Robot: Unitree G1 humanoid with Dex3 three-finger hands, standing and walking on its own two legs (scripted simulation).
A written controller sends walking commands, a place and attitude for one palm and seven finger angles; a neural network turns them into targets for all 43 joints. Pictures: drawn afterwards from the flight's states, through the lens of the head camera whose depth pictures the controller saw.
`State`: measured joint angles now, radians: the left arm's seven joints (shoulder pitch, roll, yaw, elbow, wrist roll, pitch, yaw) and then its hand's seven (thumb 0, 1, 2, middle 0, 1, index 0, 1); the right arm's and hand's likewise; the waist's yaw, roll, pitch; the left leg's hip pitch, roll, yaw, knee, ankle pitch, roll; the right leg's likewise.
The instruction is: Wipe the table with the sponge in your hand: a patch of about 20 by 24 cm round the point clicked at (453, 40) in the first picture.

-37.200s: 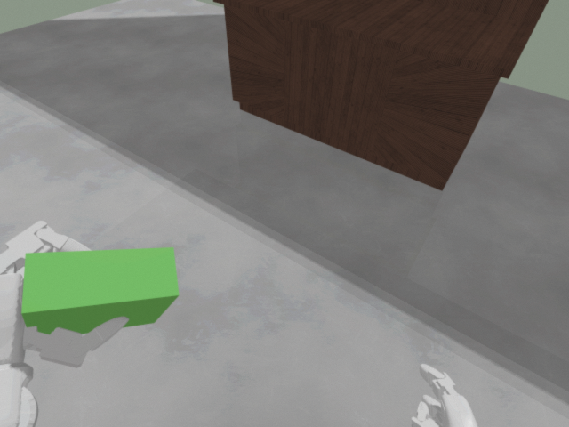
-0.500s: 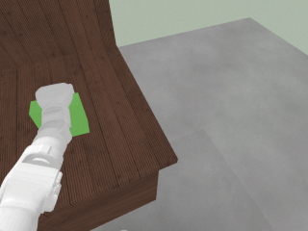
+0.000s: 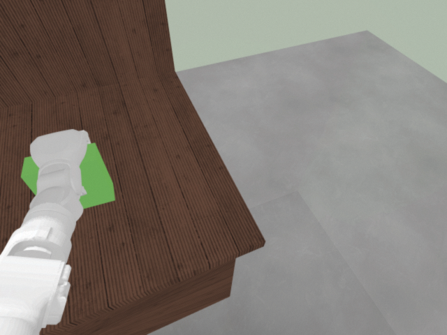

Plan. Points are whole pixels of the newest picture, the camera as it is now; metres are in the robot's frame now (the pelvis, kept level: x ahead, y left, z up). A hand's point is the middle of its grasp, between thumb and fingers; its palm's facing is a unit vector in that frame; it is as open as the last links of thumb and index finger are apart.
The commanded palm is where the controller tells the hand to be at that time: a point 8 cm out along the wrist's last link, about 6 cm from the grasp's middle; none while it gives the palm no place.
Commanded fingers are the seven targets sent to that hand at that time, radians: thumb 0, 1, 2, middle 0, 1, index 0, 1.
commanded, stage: slide back across to the first lane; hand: left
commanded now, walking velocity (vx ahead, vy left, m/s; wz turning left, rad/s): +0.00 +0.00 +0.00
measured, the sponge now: (77, 187) +0.41 +0.31 -0.01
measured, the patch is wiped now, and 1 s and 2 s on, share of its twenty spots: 1.00 1.00 1.00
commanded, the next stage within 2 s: wipe back along the first lane in 0.22 s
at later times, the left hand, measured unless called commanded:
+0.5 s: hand (50, 182) +0.39 +0.34 +0.04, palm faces -0.12 -0.01 -0.99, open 9.6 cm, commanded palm +0.36 +0.32 +0.08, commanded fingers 0.00 0.10 1.30 -1.20 -1.60 -1.20 -1.60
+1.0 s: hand (56, 199) +0.35 +0.31 +0.04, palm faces -0.06 -0.02 -1.00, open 9.6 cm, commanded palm +0.31 +0.30 +0.07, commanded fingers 0.00 0.10 1.30 -1.20 -1.60 -1.20 -1.60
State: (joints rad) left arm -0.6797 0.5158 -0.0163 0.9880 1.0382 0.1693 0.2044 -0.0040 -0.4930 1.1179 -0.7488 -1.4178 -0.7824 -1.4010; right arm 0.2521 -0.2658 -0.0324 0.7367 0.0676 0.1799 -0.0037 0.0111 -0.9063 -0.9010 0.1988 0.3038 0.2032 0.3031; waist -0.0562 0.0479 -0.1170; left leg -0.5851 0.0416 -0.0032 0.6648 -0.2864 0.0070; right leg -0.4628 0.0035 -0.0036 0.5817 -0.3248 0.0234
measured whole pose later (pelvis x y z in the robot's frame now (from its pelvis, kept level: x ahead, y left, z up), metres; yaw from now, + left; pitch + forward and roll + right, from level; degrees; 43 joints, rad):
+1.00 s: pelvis +0.00 +0.00 +0.00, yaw +1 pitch +8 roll -2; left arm -0.38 0.47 -0.05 0.65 1.01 0.19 0.20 -0.01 -0.47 1.12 -0.72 -1.45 -0.75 -1.44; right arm 0.18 -0.26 -0.03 0.67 0.07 0.20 -0.01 0.01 -0.91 -0.90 0.20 0.30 0.20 0.30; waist 0.01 0.06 -0.11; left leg -0.50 0.03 -0.02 0.65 -0.29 0.01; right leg -0.37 -0.01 -0.02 0.56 -0.33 0.02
